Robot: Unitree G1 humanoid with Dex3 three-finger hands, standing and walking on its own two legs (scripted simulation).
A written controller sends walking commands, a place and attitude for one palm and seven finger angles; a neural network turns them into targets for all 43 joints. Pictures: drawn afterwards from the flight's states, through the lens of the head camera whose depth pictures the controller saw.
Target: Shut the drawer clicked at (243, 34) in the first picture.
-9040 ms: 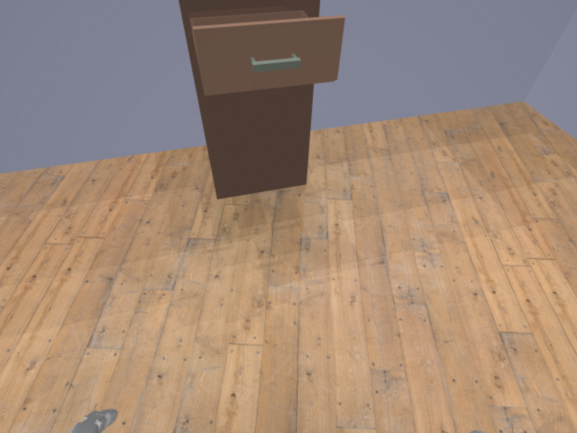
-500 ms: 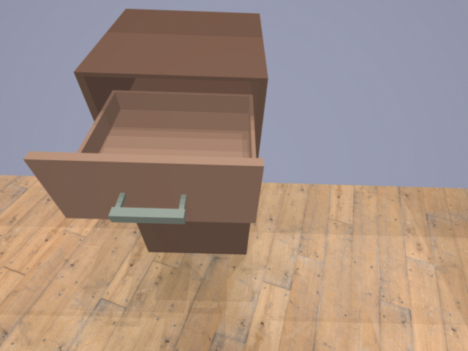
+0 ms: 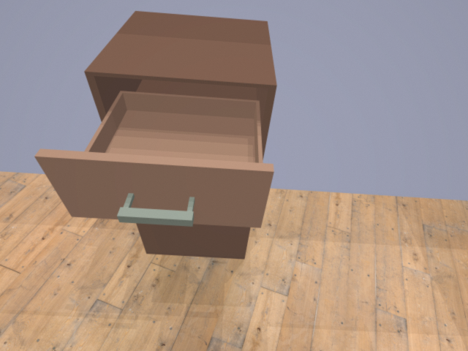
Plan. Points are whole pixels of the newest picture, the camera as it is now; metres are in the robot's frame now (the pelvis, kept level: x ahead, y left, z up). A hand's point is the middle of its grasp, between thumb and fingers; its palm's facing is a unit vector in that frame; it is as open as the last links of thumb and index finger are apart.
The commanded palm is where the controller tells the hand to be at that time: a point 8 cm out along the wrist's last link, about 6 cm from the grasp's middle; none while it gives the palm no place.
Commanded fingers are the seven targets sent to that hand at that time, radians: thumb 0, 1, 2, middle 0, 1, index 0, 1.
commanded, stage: shuffle to correct the standing spot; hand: left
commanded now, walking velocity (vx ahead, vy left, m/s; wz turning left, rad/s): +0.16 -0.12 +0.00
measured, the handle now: (158, 208) +0.36 +0.17 +0.03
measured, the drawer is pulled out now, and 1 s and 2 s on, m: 0.29 0.29 0.29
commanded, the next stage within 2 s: come to a stop and stand still in 0.14 s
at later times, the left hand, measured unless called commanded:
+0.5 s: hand out of the picture +0.04 +0.13 -0.18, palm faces +0.06 -0.98 -0.16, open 7.4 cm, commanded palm none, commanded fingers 0.00 0.90 0.90 -0.20 -0.30 -0.20 -0.30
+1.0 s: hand out of the picture +0.05 +0.19 -0.17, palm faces -0.02 -0.96 -0.26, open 7.4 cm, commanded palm none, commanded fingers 0.00 0.90 0.90 -0.20 -0.30 -0.20 -0.30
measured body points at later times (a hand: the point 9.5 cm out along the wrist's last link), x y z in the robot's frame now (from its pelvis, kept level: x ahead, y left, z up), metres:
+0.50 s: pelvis +0.05 -0.02 +0.00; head +0.07 -0.01 +0.45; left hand +0.04 +0.19 -0.16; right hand +0.07 -0.25 -0.15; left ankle +0.03 +0.10 -0.73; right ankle -0.03 -0.15 -0.73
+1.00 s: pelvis -0.01 -0.01 -0.01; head +0.01 -0.01 +0.44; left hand +0.05 +0.24 -0.15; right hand +0.06 -0.25 -0.15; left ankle +0.03 +0.09 -0.74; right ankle -0.03 -0.15 -0.74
